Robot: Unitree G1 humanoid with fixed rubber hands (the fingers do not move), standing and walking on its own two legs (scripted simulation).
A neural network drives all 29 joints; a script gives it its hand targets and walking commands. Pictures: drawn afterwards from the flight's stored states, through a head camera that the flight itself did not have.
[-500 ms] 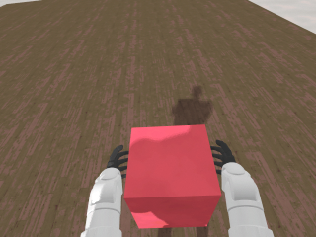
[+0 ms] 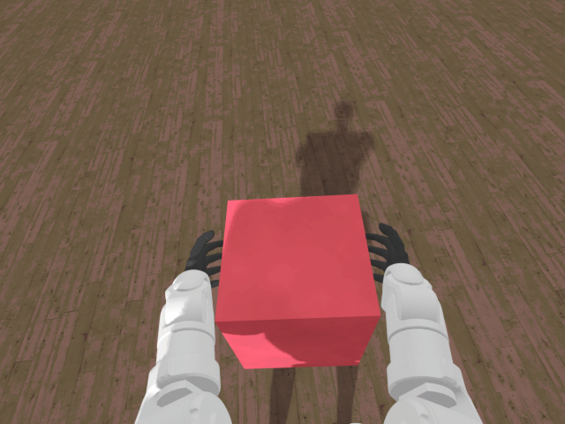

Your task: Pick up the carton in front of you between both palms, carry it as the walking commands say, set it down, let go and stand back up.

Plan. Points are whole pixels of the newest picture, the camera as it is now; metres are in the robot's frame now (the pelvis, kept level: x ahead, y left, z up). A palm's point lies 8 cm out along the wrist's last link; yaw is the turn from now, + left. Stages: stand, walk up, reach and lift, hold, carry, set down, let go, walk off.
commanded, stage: set down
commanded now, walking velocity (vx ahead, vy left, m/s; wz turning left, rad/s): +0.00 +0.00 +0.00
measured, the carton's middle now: (296, 287) +0.36 +0.00 -0.07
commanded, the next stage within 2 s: none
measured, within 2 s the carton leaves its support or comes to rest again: neither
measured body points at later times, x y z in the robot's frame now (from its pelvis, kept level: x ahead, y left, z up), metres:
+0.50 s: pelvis -0.03 +0.06 -0.12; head +0.19 +0.03 +0.27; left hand +0.42 +0.17 -0.19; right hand +0.39 -0.13 -0.20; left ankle -0.01 +0.15 -0.72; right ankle +0.08 -0.08 -0.72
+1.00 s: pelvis -0.05 +0.03 -0.24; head +0.26 +0.01 +0.08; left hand +0.46 +0.17 -0.36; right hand +0.44 -0.13 -0.37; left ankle -0.01 +0.15 -0.72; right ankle +0.08 -0.08 -0.72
